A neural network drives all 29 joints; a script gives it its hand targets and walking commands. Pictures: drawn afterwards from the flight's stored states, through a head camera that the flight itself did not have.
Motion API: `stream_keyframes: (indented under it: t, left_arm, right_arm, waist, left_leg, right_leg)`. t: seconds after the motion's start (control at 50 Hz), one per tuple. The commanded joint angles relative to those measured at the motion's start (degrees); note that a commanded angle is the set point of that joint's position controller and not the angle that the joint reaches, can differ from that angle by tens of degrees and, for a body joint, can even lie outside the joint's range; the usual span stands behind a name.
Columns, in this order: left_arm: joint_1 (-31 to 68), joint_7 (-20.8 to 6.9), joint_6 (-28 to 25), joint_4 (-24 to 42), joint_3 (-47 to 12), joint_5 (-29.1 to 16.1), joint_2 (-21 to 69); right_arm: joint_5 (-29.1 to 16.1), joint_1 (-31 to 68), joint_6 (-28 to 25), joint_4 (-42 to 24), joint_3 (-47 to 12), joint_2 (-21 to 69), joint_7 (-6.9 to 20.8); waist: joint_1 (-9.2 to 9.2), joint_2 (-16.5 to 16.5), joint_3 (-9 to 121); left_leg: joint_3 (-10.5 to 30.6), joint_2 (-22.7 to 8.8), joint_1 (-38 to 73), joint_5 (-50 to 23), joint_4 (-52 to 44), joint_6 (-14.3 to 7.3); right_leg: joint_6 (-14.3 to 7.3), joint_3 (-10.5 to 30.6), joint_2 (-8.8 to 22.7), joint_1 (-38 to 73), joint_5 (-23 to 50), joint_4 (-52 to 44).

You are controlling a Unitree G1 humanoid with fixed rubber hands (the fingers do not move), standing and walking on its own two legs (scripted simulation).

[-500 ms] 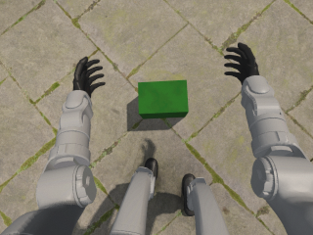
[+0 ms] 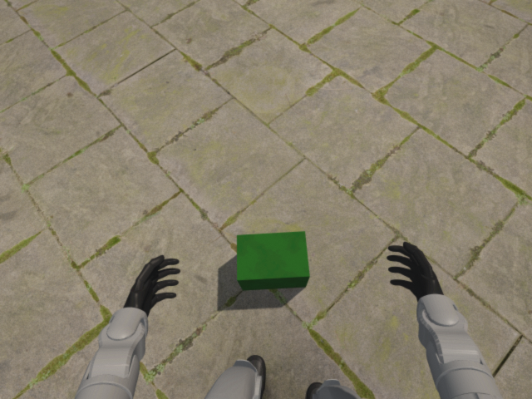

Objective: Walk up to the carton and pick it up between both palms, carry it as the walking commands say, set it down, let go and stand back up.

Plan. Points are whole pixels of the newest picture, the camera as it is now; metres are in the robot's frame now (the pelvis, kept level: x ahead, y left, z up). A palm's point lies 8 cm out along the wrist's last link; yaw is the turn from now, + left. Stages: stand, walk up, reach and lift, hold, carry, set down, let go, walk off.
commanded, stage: let go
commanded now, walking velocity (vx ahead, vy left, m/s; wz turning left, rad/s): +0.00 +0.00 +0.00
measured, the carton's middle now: (272, 262) +0.48 +0.06 -0.66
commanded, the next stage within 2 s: stand in 0.72 s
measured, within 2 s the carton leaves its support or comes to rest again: neither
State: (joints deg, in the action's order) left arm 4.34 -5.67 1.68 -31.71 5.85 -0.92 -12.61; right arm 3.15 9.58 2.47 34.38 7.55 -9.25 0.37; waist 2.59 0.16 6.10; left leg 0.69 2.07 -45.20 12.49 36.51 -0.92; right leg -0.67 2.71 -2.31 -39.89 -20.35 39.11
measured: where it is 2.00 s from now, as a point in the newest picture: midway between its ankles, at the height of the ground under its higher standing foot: outside the picture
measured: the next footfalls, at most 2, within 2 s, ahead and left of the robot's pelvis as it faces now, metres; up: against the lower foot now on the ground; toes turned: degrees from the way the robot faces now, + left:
none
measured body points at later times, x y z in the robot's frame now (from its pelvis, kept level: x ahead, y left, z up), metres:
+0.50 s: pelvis +0.02 -0.03 +0.02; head +0.03 -0.03 +0.47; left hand +0.19 +0.20 -0.05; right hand +0.19 -0.27 -0.05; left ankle +0.04 +0.10 -0.71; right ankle -0.03 -0.11 -0.71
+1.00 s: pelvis +0.03 -0.01 +0.02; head +0.03 +0.00 +0.47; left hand +0.16 +0.28 -0.08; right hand +0.16 -0.30 -0.07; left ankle +0.04 +0.10 -0.71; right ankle -0.03 -0.11 -0.71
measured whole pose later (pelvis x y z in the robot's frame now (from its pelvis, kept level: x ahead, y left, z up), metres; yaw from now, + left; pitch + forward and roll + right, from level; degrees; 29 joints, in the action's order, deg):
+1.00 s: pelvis +0.03 -0.01 +0.02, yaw +0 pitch -1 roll +0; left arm -13.1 0.6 2.3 -38.2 2.9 2.3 -19.4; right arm 2.4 -11.7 1.7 41.2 2.8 -17.3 -1.0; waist 0.6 1.7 -0.5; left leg 1.8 0.8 -13.9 14.4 28.9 0.0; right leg -1.9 2.3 -3.4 -6.2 -19.1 26.0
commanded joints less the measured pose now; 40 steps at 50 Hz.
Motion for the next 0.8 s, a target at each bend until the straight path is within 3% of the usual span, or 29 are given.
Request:
stream_keyframes:
  t: [0.0,0.1,0.14,0.22,0.28,0.34,0.4,0.56,0.7,0.72,0.74,0.78]
  left_arm:
    - [-5.63,1.45,-2.63,6.92,-0.24,-0.27,-3.43]
    - [-12.54,2.34,-3.39,12.9,0.06,0.32,-3.75]
    - [-15.34,2.32,-3.01,13.4,0.17,0.66,-4.0]
    - [-17.02,1.8,-1.42,14.51,-0.77,-0.06,-4.15]
    - [-16.26,1.26,0.75,14.65,-1.19,-0.25,-4.49]
    - [-15.04,0.73,3.02,14.89,-0.79,0.65,-4.94]
    - [-14.54,0.61,4.5,14.86,0.06,1.69,-5.36]
    - [-14.64,1.53,6.22,13.56,-0.19,2.5,-5.82]
    - [-14.92,3.8,8.77,14.1,-1.85,1.35,-5.23]
    - [-13.85,6.28,5.22,6.47,-0.13,3.09,-13.29]
    - [-14.53,6.82,3.58,5.44,-0.24,3.28,-13.09]
    - [-13.88,6.81,1.55,4.3,-0.64,3.52,-12.23]
  right_arm:
    - [-0.22,-4.14,-3.05,-6.08,0.05,-4.79,0.71]
    - [-1.11,-11.74,-4.61,-11.82,-0.55,-6.45,0.85]
    - [-1.41,-15.08,-4.51,-13.48,-0.98,-6.95,0.95]
    - [-1.84,-19.61,-2.93,-15.35,-2.92,-7.09,1.53]
    - [-2.43,-19.97,-0.81,-15.27,-4.12,-7.33,2.26]
    - [-3.28,-18.59,1.15,-16.32,-4.8,-7.27,2.95]
    - [-3.33,-18.62,2.31,-16.91,-4.84,-7.15,3.21]
    - [-2.22,-19.79,2.61,-15.61,-3.42,-8.24,2.34]
    - [-4.19,-21.27,0.39,-14.77,-4.55,-8.11,0.59]
    - [-0.26,-21.62,0.27,-4.58,-3.08,-13.56,-0.87]
    - [0.25,-21.1,0.14,-4.32,-2.6,-14.85,-1.44]
    - [0.34,-19.79,-0.51,-3.35,-2.77,-14.73,-1.82]
  waist:
    - [-0.24,-1.49,12.94]
    - [-0.36,-0.67,11.44]
    - [-0.91,0.33,9.27]
    - [-2.32,2.85,2.58]
    - [-2.81,2.96,-3.31]
    - [-2.19,1.75,-7.98]
    - [-1.97,1.66,-9.76]
    - [-1.93,0.64,-6.82]
    - [-2.88,4.04,-2.88]
    - [-1.93,5.97,-6.12]
    - [-1.75,4.16,-7.06]
    - [-2.26,1.83,-7.71]
  left_leg:
    - [2.05,-1.61,33.51,-14.65,-4.23,2.86]
    - [2.46,-0.9,41.82,-24.21,-6.58,2.6]
    - [2.33,-0.72,43.67,-24.57,-7.82,2.24]
    - [1.09,-0.32,43.77,-17.4,-9.98,1.46]
    - [0.37,-0.38,44.35,-10.54,-11.1,1.28]
    - [-0.17,0.04,45.72,-6.14,-11.33,1.63]
    - [-0.51,0.69,47.88,-6.26,-10.74,1.99]
    - [-0.12,1.18,47.06,-9.35,-10.12,1.17]
    - [0.69,1.56,43.61,-12.12,-7.88,1.06]
    - [2.6,-4.67,37.34,-12.57,-8.84,1.86]
    - [3.39,-4.54,36.62,-7.93,-9.31,1.44]
    - [3.77,-4.51,34.1,-3.02,-10.01,1.36]
  right_leg:
    - [0.23,-0.94,0.09,6.9,9.9,-9.58]
    - [0.72,-0.51,-0.49,16.11,18.61,-12.96]
    - [1.04,-0.37,-0.26,19.24,20.42,-14.42]
    - [1.58,0.05,1.04,22.93,20.28,-16.48]
    - [1.67,0.17,1.91,22.8,15.41,-18.0]
    - [1.04,0.14,2.67,20.95,9.32,-20.01]
    - [0.83,0.31,3.2,20.02,7.93,-21.44]
    - [2.58,0.34,2.3,26.24,20.0,-18.67]
    - [3.19,0.18,2.16,28.04,28.64,-15.77]
    - [2.73,1.65,3.65,26.77,16.96,-16.55]
    - [2.52,2.72,3.79,26.3,10.16,-18.34]
    - [1.92,4.07,4.26,26.34,5.09,-19.2]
